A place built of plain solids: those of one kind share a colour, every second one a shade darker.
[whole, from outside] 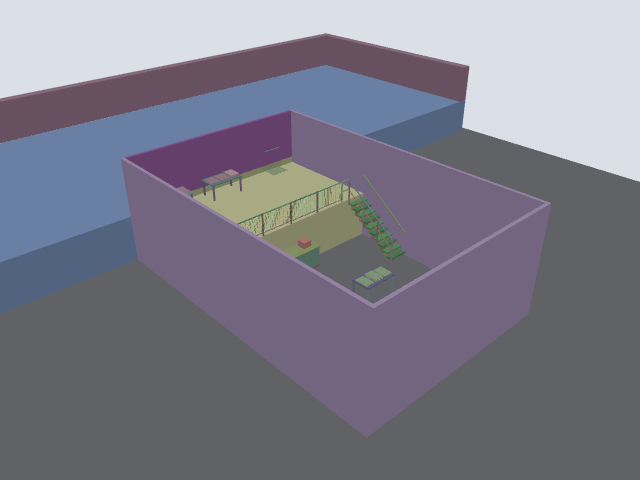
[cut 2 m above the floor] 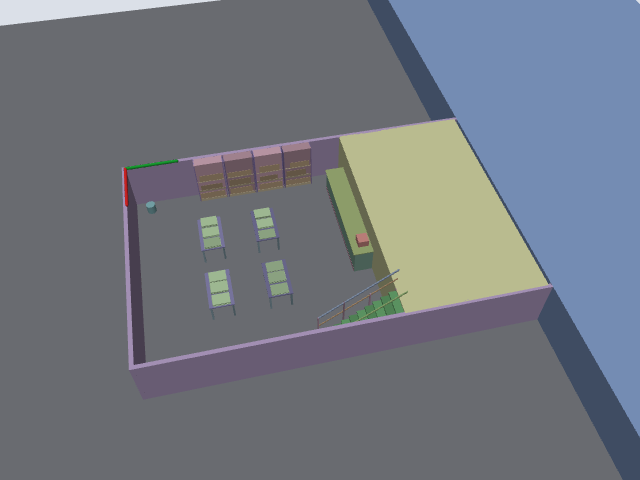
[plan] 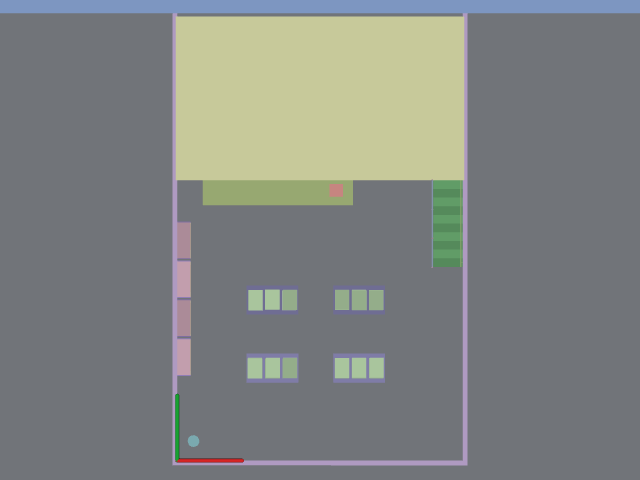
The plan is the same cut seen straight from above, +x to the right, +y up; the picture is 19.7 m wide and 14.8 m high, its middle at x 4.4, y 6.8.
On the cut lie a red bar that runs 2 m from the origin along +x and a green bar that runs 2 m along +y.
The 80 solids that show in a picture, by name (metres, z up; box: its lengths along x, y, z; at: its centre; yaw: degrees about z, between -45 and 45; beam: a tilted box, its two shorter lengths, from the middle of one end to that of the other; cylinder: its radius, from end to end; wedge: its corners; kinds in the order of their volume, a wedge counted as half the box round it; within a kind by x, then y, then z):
{
 "street_ground_1": {"box": [38.8, 12.65, 2.18], "at": [4.4, 20.11, 1.04]},
 "upper_1": {"box": [8.9, 5.05, 2.18], "at": [4.4, 11.16, 1.04]},
 "street_hedge_1": {"box": [38.8, 0.6, 2.2], "at": [4.4, 26.74, 3.23]},
 "street_hedge_2": {"box": [0.6, 12.65, 2.2], "at": [23.5, 20.11, 3.23]},
 "wall_1": {"box": [0.15, 13.94, 4.86], "at": [-0.07, 6.82, 2.38]},
 "wall_2": {"box": [3.97, 0.15, 4.86], "at": [1.83, -0.07, 2.38]},
 "wall_3": {"box": [1.5, 0.15, 4.86], "at": [4.27, -0.07, 2.38]},
 "wall_4": {"box": [4.23, 0.15, 4.86], "at": [6.83, -0.07, 2.38]},
 "wall_5": {"box": [0.15, 13.94, 4.86], "at": [8.88, 6.82, 2.38]},
 "shelves_body_1": {"box": [0.4, 1.16, 2.1], "at": [0.2, 3.19, 1.0]},
 "shelves_body_2": {"box": [0.4, 1.16, 2.1], "at": [0.2, 4.39, 1.0]},
 "shelves_body_3": {"box": [0.4, 1.16, 2.1], "at": [0.2, 5.59, 1.0]},
 "shelves_body_4": {"box": [0.4, 1.16, 2.1], "at": [0.2, 6.79, 1.0]},
 "window_wall_1": {"box": [6.9, 0.15, 2.68], "at": [3.45, 13.71, 3.47]},
 "window_wall_2": {"box": [1.2, 0.15, 2.68], "at": [7.5, 13.71, 3.47]},
 "window_wall_3": {"box": [0.7, 0.15, 2.68], "at": [8.45, 13.71, 3.47]},
 "counter_1": {"box": [4.6, 0.7, 1.05], "at": [3.1, 8.28, 0.47]},
 "shelves_goods_1": {"box": [0.41, 1.01, 0.31], "at": [0.2, 3.17, 0.28]},
 "shelves_goods_2": {"box": [0.41, 0.88, 0.26], "at": [0.2, 3.18, 0.74]},
 "shelves_goods_3": {"box": [0.41, 0.95, 0.32], "at": [0.2, 3.22, 1.25]},
 "shelves_goods_4": {"box": [0.41, 0.89, 0.33], "at": [0.2, 4.36, 0.77]},
 "shelves_goods_5": {"box": [0.41, 0.94, 0.31], "at": [0.2, 4.37, 0.29]},
 "shelves_goods_6": {"box": [0.41, 0.98, 0.27], "at": [0.2, 4.37, 1.22]},
 "shelves_goods_7": {"box": [0.41, 0.75, 0.25], "at": [0.2, 5.55, 0.74]},
 "shelves_goods_8": {"box": [0.41, 0.84, 0.33], "at": [0.2, 5.61, 1.25]},
 "shelves_goods_9": {"box": [0.41, 0.98, 0.31], "at": [0.2, 5.62, 0.28]},
 "shelves_goods_10": {"box": [0.41, 0.83, 0.32], "at": [0.2, 6.71, 0.77]},
 "shelves_goods_11": {"box": [0.41, 1.05, 0.28], "at": [0.2, 6.79, 0.27]},
 "shelves_goods_12": {"box": [0.41, 0.81, 0.28], "at": [0.2, 6.87, 1.23]},
 "shelves_shelf_1": {"box": [0.41, 1.1, 0.18], "at": [0.21, 3.19, 0.04]},
 "shelves_shelf_2": {"box": [0.41, 1.1, 0.18], "at": [0.21, 4.39, 0.04]},
 "shelves_shelf_3": {"box": [0.41, 1.1, 0.18], "at": [0.21, 5.59, 0.04]},
 "shelves_shelf_4": {"box": [0.41, 1.1, 0.18], "at": [0.21, 6.79, 0.04]},
 "top_1": {"box": [1.6, 0.9, 0.04], "at": [2.94, 2.85, 0.74]},
 "top_2": {"box": [1.6, 0.9, 0.04], "at": [2.94, 4.95, 0.74]},
 "top_3": {"box": [1.6, 0.9, 0.04], "at": [5.61, 2.85, 0.74]},
 "top_4": {"box": [1.6, 0.9, 0.04], "at": [5.61, 4.95, 0.74]},
 "stair_step_1": {"box": [0.96, 0.31, 0.08], "at": [8.37, 6.12, 0.15]},
 "stair_step_2": {"box": [0.96, 0.31, 0.08], "at": [8.37, 6.39, 0.35]},
 "stair_step_3": {"box": [0.96, 0.31, 0.08], "at": [8.37, 6.66, 0.54]},
 "stair_step_4": {"box": [0.96, 0.31, 0.08], "at": [8.37, 6.92, 0.74]},
 "stair_step_5": {"box": [0.96, 0.31, 0.08], "at": [8.37, 7.19, 0.93]},
 "stair_step_6": {"box": [0.96, 0.31, 0.08], "at": [8.37, 7.46, 1.12]},
 "stair_step_7": {"box": [0.96, 0.31, 0.08], "at": [8.37, 7.73, 1.32]},
 "stair_step_8": {"box": [0.96, 0.31, 0.08], "at": [8.37, 7.99, 1.51]},
 "stair_step_9": {"box": [0.96, 0.31, 0.08], "at": [8.37, 8.26, 1.71]},
 "stair_step_10": {"box": [0.96, 0.29, 0.08], "at": [8.37, 8.52, 1.9]},
 "counter_top_1": {"box": [4.64, 0.78, 0.04], "at": [3.1, 8.26, 1.02]},
 "back_stallriser_1": {"box": [6.9, 0.05, 0.3], "at": [3.45, 13.66, 2.28]},
 "back_stallriser_2": {"box": [0.7, 0.05, 0.3], "at": [8.45, 13.66, 2.28]},
 "stair_guard_rail_1": {"wedge": [[7.84, 5.97, 1.09], [7.84, 5.97, 1.15], [7.84, 8.64, 3.03], [7.84, 8.64, 3.09], [7.89, 5.97, 1.09], [7.89, 5.97, 1.15], [7.89, 8.64, 3.03], [7.89, 8.64, 3.09]]},
 "stair_wall_rail_1": {"wedge": [[8.72, 5.97, 1.1], [8.72, 5.97, 1.15], [8.72, 8.64, 3.04], [8.72, 8.64, 3.09], [8.77, 5.97, 1.1], [8.77, 5.97, 1.15], [8.77, 8.64, 3.04], [8.77, 8.64, 3.09]]},
 "stair_guard_low_1": {"wedge": [[7.85, 5.97, 0.63], [7.85, 5.97, 0.67], [7.85, 8.64, 2.57], [7.85, 8.64, 2.61], [7.88, 5.97, 0.63], [7.88, 5.97, 0.67], [7.88, 8.64, 2.57], [7.88, 8.64, 2.61]]},
 "kite_1": {"box": [0.44, 0.62, 0.022], "at": [2.39, 2.84, 0.86]},
 "kite_2": {"box": [0.44, 0.62, 0.022], "at": [2.41, 4.94, 0.86]},
 "kite_3": {"box": [0.44, 0.62, 0.022], "at": [2.92, 4.96, 0.82]},
 "kite_4": {"box": [0.44, 0.62, 0.022], "at": [2.95, 2.86, 0.86]},
 "kite_5": {"box": [0.44, 0.62, 0.022], "at": [3.46, 2.85, 0.84]},
 "kite_6": {"box": [0.44, 0.62, 0.022], "at": [3.48, 4.95, 0.79]},
 "kite_7": {"box": [0.44, 0.62, 0.022], "at": [5.08, 2.86, 0.82]},
 "kite_8": {"box": [0.44, 0.62, 0.022], "at": [5.08, 4.96, 0.79]},
 "kite_9": {"box": [0.44, 0.62, 0.022], "at": [5.6, 2.86, 0.86]},
 "kite_10": {"box": [0.44, 0.62, 0.022], "at": [5.6, 4.94, 0.84]},
 "kite_11": {"box": [0.44, 0.62, 0.022], "at": [6.13, 4.94, 0.79]},
 "kite_12": {"box": [0.44, 0.62, 0.022], "at": [6.14, 2.86, 0.86]},
 "upper_top_1": {"box": [1.6, 0.9, 0.04], "at": [4.1, 13.03, 2.87]},
 "shelves_cheek_1": {"box": [0.41, 0.032, 2.1], "at": [0.21, 5.03, 1.0]},
 "shelves_cheek_2": {"box": [0.41, 0.032, 2.1], "at": [0.21, 6.22, 1.0]},
 "till_1": {"box": [0.42, 0.4, 0.28], "at": [4.9, 8.33, 1.18]},
 "plant_pot_1": {"cylinder": 0.18, "from": [0.5, 0.6, 0.0], "to": [0.5, 0.6, 0.38]},
 "door_mat_1": {"box": [0.9, 0.6, 0.07], "at": [7.5, 13.29, 2.12]},
 "upper_kite_1": {"box": [0.44, 0.62, 0.022], "at": [2.04, 13.02, 2.93]},
 "upper_kite_2": {"box": [0.44, 0.62, 0.022], "at": [3.57, 13.02, 2.93]},
 "upper_kite_3": {"box": [0.44, 0.62, 0.022], "at": [4.1, 13.03, 2.93]},
 "upper_kite_4": {"box": [0.44, 0.62, 0.022], "at": [4.62, 13.02, 3.0]},
 "street_door_kick_1": {"box": [1.2, 0.05, 0.3], "at": [7.5, 13.66, 2.28]},
 "counter_kick_1": {"box": [4.6, 0.012, 0.15], "at": [3.1, 7.92, 0.03]},
 "upper_guard_rail_1": {"box": [1.48, 0.044, 0.044], "at": [3.73, 8.67, 3.11]},
 "upper_guard_post_1": {"box": [0.05, 0.05, 1.06], "at": [4.48, 8.67, 2.62]},
 "upper_guard_return_post_1": {"box": [0.05, 0.05, 1.06], "at": [7.44, 8.67, 2.62]}
}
